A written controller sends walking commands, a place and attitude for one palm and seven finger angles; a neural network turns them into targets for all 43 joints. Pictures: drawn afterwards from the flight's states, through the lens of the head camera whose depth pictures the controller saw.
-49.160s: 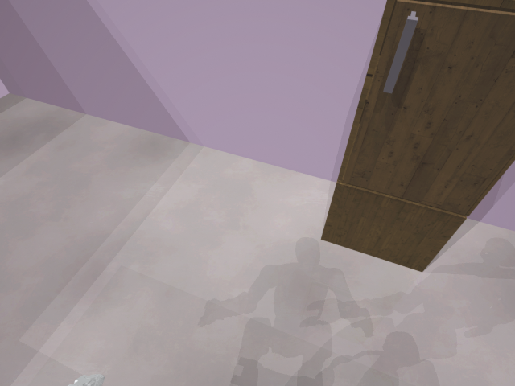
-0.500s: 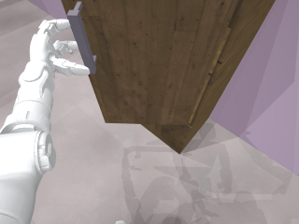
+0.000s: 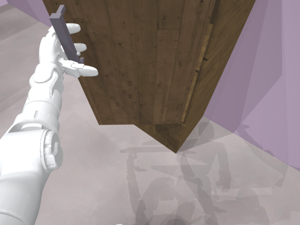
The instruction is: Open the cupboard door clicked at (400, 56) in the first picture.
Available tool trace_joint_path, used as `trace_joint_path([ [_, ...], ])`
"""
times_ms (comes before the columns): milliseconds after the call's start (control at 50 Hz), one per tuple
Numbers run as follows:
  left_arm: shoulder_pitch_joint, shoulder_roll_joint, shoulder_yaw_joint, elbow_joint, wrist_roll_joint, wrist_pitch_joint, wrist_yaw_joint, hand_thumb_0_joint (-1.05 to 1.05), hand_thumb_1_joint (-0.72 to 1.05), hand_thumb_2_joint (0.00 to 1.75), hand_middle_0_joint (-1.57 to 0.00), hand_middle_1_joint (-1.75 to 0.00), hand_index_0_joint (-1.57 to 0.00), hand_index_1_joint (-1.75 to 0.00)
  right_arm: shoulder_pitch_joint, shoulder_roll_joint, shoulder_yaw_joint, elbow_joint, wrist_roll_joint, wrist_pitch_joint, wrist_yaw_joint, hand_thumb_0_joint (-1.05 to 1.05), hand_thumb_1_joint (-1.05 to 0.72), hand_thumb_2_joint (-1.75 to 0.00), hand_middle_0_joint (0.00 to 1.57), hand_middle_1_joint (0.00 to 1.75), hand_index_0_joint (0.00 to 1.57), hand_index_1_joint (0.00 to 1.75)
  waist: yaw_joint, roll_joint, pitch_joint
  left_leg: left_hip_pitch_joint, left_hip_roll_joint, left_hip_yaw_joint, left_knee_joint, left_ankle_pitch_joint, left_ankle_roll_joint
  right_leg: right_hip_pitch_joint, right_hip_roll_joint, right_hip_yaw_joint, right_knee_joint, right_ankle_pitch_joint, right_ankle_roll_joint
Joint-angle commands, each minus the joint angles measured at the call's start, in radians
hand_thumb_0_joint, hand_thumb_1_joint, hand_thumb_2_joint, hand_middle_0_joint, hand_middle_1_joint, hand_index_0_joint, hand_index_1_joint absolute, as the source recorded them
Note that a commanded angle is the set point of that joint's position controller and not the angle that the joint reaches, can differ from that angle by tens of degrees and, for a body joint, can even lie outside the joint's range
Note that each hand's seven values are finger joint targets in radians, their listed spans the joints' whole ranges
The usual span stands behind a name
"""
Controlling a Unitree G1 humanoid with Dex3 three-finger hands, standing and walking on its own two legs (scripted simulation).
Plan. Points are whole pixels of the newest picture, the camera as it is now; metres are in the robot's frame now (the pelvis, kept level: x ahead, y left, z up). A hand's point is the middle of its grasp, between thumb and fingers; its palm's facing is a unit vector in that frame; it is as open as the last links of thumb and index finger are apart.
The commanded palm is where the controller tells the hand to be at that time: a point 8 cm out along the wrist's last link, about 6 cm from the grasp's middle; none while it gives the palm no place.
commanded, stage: slide the fingers in behind the handle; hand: left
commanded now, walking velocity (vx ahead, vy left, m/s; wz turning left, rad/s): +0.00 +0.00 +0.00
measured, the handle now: (71, 43) +0.56 +0.18 +0.16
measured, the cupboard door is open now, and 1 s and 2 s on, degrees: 39 40 74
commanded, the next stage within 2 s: close the thumb around the handle in 0.26 s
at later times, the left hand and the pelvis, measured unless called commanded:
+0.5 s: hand (77, 55) +0.51 +0.15 +0.17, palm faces +0.00 -1.00 +0.00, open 13.7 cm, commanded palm +0.48 +0.20 +0.16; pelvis +0.01 +0.00 +0.01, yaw -1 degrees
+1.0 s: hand (77, 55) +0.51 +0.16 +0.17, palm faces +0.00 -1.00 +0.00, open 5.6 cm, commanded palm +0.48 +0.20 +0.16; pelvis +0.01 +0.01 +0.00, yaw -1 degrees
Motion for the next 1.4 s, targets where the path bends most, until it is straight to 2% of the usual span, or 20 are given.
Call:
trace_joint_path([
  [0,-0.508,0.167,0.007,-0.286,-0.011,-0.091,-0.059,0.00,-0.50,0.30,-0.30,-1.20,-0.30,-1.20,0.130,-0.158,-0.061,-0.068,0.009,-0.002,-0.015,0.00,-0.90,-0.90,0.20,0.30,0.20,0.30,-0.032,0.010,-0.428,0.395,-0.039,-0.074,-0.017,0.328,0.039,0.046,0.030,0.091,-0.074,0.454,0.031],
  [60,-0.484,0.163,0.011,-0.332,-0.017,-0.095,-0.064,0.00,-0.50,0.30,-0.30,-1.20,-0.30,-1.20,0.127,-0.155,-0.063,-0.072,0.010,0.007,-0.016,0.00,-0.90,-0.90,0.20,0.30,0.20,0.30,-0.021,0.046,-0.440,0.424,-0.039,-0.071,-0.019,0.362,0.039,0.054,0.032,0.087,-0.076,0.476,0.028],
  [120,-0.471,0.146,-0.002,-0.325,-0.027,-0.083,-0.063,0.00,-0.50,0.30,-0.30,-1.20,-0.30,-1.20,0.128,-0.155,-0.064,-0.068,0.012,0.017,-0.021,0.00,-0.90,-0.90,0.20,0.30,0.20,0.30,-0.035,0.008,-0.383,0.401,-0.039,-0.064,-0.024,0.343,0.045,0.051,0.033,0.084,-0.091,0.469,0.031],
  [220,-0.460,0.171,0.018,-0.318,-0.031,-0.063,-0.065,0.00,-0.50,0.30,-0.30,-1.20,-0.30,-1.20,0.131,-0.158,-0.067,-0.062,0.014,0.026,-0.025,0.00,-0.90,-0.90,0.20,0.30,0.20,0.30,-0.034,-0.022,-0.371,0.378,-0.044,-0.055,-0.031,0.339,0.051,0.080,0.028,0.091,-0.097,0.499,0.036],
  [260,-0.443,0.211,0.051,-0.333,-0.024,-0.061,-0.066,0.00,-0.50,0.30,-0.30,-1.20,-0.30,-1.20,0.130,-0.159,-0.069,-0.064,0.013,0.029,-0.024,0.00,-0.90,-0.90,0.20,0.30,0.20,0.30,-0.017,0.002,-0.416,0.395,-0.046,-0.055,-0.031,0.368,0.049,0.102,0.026,0.096,-0.090,0.537,0.036],
  [340,-0.399,0.192,0.049,-0.378,-0.030,-0.069,-0.071,0.00,-0.50,0.30,-0.30,-1.20,-0.30,-1.20,0.118,-0.152,-0.069,-0.078,0.012,0.035,-0.019,0.00,-0.90,-0.90,0.20,0.30,0.20,0.30,0.000,0.017,-0.442,0.421,-0.047,-0.052,-0.030,0.430,0.047,0.131,0.026,0.091,-0.081,0.593,0.034],
  [420,-0.373,0.139,0.013,-0.397,-0.041,-0.066,-0.069,0.00,-0.28,0.40,-0.32,-1.22,-0.32,-1.22,0.103,-0.149,-0.069,-0.087,0.015,0.042,-0.019,0.00,-0.90,-0.90,0.20,0.30,0.20,0.30,-0.010,0.000,-0.401,0.443,-0.042,-0.048,-0.026,0.454,0.048,0.106,0.030,0.083,-0.087,0.592,0.034],
  [440,-0.380,0.185,0.046,-0.384,-0.038,-0.062,-0.065,0.00,-0.22,0.42,-0.32,-1.23,-0.32,-1.23,0.102,-0.155,-0.072,-0.079,0.016,0.045,-0.021,0.00,-0.90,-0.90,0.20,0.30,0.20,0.30,-0.006,-0.024,-0.389,0.425,-0.041,-0.049,-0.032,0.423,0.047,0.105,0.030,0.087,-0.091,0.579,0.037],
  [500,-0.412,0.156,0.016,-0.364,-0.031,-0.047,-0.064,0.00,-0.05,0.49,-0.33,-1.25,-0.33,-1.25,0.091,-0.151,-0.068,-0.085,0.019,0.048,-0.024,0.00,-0.90,-0.90,0.20,0.30,0.20,0.30,-0.020,-0.011,-0.357,0.405,-0.043,-0.047,-0.041,0.366,0.047,0.085,0.026,0.090,-0.097,0.535,0.037],
  [540,-0.416,0.201,0.049,-0.352,-0.024,-0.046,-0.056,0.00,0.06,0.54,-0.34,-1.26,-0.34,-1.26,0.095,-0.156,-0.068,-0.081,0.017,0.052,-0.027,0.00,-0.90,-0.90,0.20,0.30,0.20,0.30,-0.015,-0.006,-0.378,0.408,-0.044,-0.049,-0.036,0.381,0.048,0.095,0.023,0.092,-0.091,0.542,0.035],
  [660,-0.401,0.218,0.064,-0.322,-0.021,-0.048,-0.061,0.00,0.40,0.68,-0.36,-1.30,-0.36,-1.30,0.097,-0.154,-0.063,-0.090,0.014,0.057,-0.030,0.00,-0.90,-0.90,0.20,0.30,0.20,0.30,-0.008,-0.019,-0.394,0.396,-0.042,-0.054,-0.032,0.396,0.045,0.106,0.022,0.091,-0.083,0.547,0.034],
  [840,-0.437,0.190,0.043,-0.323,-0.015,-0.064,-0.048,0.00,0.90,0.90,-0.40,-1.35,-0.40,-1.35,0.104,-0.155,-0.066,-0.084,0.011,0.057,-0.029,0.00,-0.90,-0.90,0.20,0.30,0.20,0.30,-0.016,0.013,-0.384,0.427,-0.033,-0.067,-0.032,0.390,0.038,0.052,0.030,0.082,-0.086,0.479,0.028],
  [920,-0.427,0.177,0.040,-0.326,-0.018,-0.069,-0.046,0.00,0.90,0.90,-0.40,-1.35,-0.40,-1.35,0.118,-0.154,-0.068,-0.081,0.009,0.054,-0.028,0.00,-0.90,-0.90,0.20,0.30,0.20,0.30,-0.019,-0.010,-0.398,0.440,-0.030,-0.071,-0.027,0.416,0.040,0.054,0.033,0.076,-0.087,0.481,0.027],
  [960,-0.427,0.202,0.058,-0.341,-0.013,-0.071,-0.045,0.00,0.90,0.90,-0.40,-1.35,-0.40,-1.35,0.114,-0.156,-0.070,-0.083,0.008,0.054,-0.026,0.00,-0.90,-0.90,0.20,0.30,0.20,0.30,-0.008,0.024,-0.417,0.442,-0.030,-0.071,-0.031,0.409,0.034,0.060,0.033,0.080,-0.083,0.479,0.026],
  [1080,-0.444,0.156,0.020,-0.335,-0.013,-0.072,-0.039,0.00,0.90,0.90,-0.40,-1.35,-0.40,-1.35,0.116,-0.153,-0.068,-0.078,0.008,0.047,-0.025,0.00,-0.90,-0.90,0.20,0.30,0.20,0.30,-0.023,0.014,-0.382,0.439,-0.027,-0.075,-0.040,0.359,0.034,0.028,0.037,0.076,-0.097,0.424,0.027],
  [1140,-0.440,0.178,0.033,-0.343,-0.008,-0.080,-0.035,0.00,0.90,0.90,-0.40,-1.35,-0.40,-1.35,0.120,-0.156,-0.070,-0.074,0.008,0.045,-0.026,0.00,-0.90,-0.90,0.20,0.30,0.20,0.30,-0.018,0.028,-0.393,0.448,-0.026,-0.078,-0.038,0.380,0.034,0.030,0.037,0.077,-0.093,0.432,0.024],
  [1160,-0.453,0.237,0.073,-0.326,-0.001,-0.080,-0.033,0.00,0.90,0.90,-0.40,-1.35,-0.40,-1.35,0.128,-0.163,-0.071,-0.066,0.007,0.047,-0.029,0.00,-0.90,-0.90,0.20,0.30,0.20,0.30,-0.018,0.013,-0.391,0.436,-0.025,-0.078,-0.037,0.364,0.035,0.032,0.035,0.081,-0.096,0.424,0.026],
  [1180,-0.437,0.268,0.092,-0.311,0.006,-0.081,-0.035,0.00,0.90,0.90,-0.40,-1.35,-0.40,-1.35,0.129,-0.164,-0.068,-0.069,0.006,0.050,-0.031,0.00,-0.90,-0.90,0.20,0.30,0.20,0.30,-0.007,0.015,-0.393,0.418,-0.027,-0.078,-0.044,0.356,0.033,0.050,0.034,0.081,-0.092,0.422,0.025],
  [1340,-0.204,0.235,0.106,-0.474,-0.038,-0.065,-0.066,0.00,0.90,0.90,-0.40,-1.35,-0.40,-1.35,0.079,-0.153,-0.072,-0.136,0.017,0.054,-0.025,0.00,-0.90,-0.90,0.20,0.30,0.20,0.30,0.053,0.020,-0.449,0.444,-0.032,-0.047,-0.049,0.463,0.039,0.167,0.034,0.083,-0.085,0.561,0.023],
  [1380,-0.115,0.193,0.088,-0.522,-0.052,-0.041,-0.070,0.00,0.90,0.90,-0.40,-1.35,-0.40,-1.35,0.054,-0.146,-0.071,-0.158,0.024,0.055,-0.022,0.00,-0.90,-0.90,0.20,0.30,0.20,0.30,0.067,-0.005,-0.422,0.440,-0.030,-0.037,-0.061,0.467,0.040,0.187,0.035,0.080,-0.093,0.576,0.025],
])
